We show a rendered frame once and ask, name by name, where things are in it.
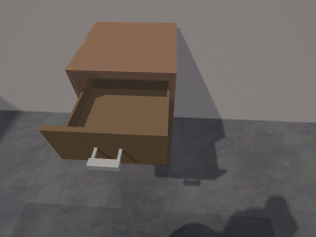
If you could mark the cabinet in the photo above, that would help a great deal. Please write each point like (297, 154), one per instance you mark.
(129, 50)

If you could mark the handle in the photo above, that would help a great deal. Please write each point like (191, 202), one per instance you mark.
(101, 164)

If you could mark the drawer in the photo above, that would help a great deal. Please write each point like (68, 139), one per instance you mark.
(112, 114)

